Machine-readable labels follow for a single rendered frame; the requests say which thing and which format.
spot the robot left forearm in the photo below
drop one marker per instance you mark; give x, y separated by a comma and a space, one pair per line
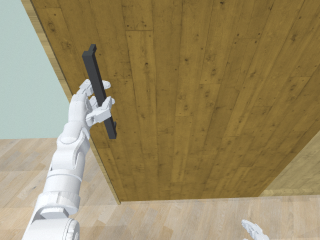
60, 197

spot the handle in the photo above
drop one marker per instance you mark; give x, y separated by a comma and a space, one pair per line
94, 75

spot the right robot hand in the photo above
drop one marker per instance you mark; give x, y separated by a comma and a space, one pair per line
254, 230

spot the robot left upper arm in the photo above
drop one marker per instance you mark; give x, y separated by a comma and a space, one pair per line
54, 229

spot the left robot hand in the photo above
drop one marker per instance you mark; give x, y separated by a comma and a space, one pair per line
81, 109

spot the wardrobe door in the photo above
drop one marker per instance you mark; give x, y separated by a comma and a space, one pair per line
213, 98
303, 172

